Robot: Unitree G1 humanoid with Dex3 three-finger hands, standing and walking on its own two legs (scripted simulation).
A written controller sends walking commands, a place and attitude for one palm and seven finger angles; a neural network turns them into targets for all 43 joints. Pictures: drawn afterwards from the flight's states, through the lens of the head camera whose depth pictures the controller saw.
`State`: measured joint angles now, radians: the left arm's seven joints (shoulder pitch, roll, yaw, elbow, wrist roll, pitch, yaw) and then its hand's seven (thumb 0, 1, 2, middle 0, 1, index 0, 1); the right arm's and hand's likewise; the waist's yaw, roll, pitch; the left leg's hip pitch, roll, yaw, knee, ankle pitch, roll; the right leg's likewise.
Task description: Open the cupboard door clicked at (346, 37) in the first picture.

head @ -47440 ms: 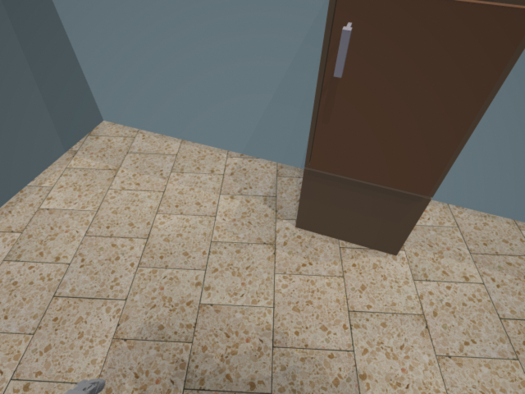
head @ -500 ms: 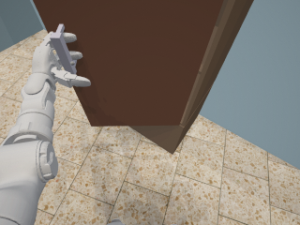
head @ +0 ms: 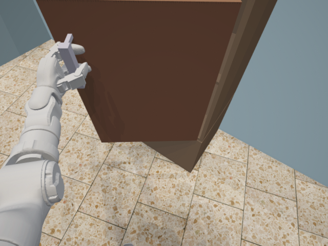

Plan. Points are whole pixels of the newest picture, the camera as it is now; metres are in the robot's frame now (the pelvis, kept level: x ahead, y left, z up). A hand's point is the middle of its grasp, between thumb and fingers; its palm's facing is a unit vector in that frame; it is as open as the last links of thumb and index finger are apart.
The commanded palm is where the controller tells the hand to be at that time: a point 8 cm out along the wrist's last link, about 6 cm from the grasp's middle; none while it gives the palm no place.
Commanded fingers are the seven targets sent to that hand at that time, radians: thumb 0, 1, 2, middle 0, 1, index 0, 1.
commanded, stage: close the thumb around the handle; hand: left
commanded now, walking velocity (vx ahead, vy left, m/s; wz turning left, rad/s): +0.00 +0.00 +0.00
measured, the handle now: (75, 62) +0.54 +0.20 +0.14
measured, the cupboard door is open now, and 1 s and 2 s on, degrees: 37 67 74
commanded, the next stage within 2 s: pull the door open along its arc in 0.12 s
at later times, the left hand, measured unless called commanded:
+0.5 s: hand (79, 79) +0.47 +0.18 +0.14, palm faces -0.03 -1.00 +0.01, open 5.7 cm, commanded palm +0.42 +0.23 +0.14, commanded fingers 0.00 0.90 0.90 -0.40 -1.35 -0.40 -1.35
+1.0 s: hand (105, 142) +0.30 +0.10 +0.15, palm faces +0.32 -0.95 +0.06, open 6.3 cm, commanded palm +0.22 +0.16 +0.14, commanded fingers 0.00 0.90 0.90 -0.40 -1.35 -0.40 -1.35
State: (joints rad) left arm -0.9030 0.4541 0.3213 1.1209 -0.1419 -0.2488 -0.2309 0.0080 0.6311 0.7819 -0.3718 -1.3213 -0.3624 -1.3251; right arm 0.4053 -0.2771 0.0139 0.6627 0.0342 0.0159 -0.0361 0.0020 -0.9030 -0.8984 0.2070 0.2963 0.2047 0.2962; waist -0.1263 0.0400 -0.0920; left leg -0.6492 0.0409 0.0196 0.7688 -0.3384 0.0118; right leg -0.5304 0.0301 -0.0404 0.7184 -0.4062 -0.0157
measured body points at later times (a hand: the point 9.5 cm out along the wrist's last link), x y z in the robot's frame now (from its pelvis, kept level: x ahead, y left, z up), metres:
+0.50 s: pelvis +0.00 +0.00 +0.00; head +0.06 +0.00 +0.45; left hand +0.47 +0.23 +0.14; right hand +0.02 -0.26 -0.11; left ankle +0.02 +0.11 -0.71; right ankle -0.04 -0.11 -0.71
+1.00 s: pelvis +0.01 -0.01 +0.02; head -0.02 -0.03 +0.47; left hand +0.28 +0.15 +0.15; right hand +0.23 -0.20 -0.05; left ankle +0.02 +0.11 -0.71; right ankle -0.04 -0.11 -0.71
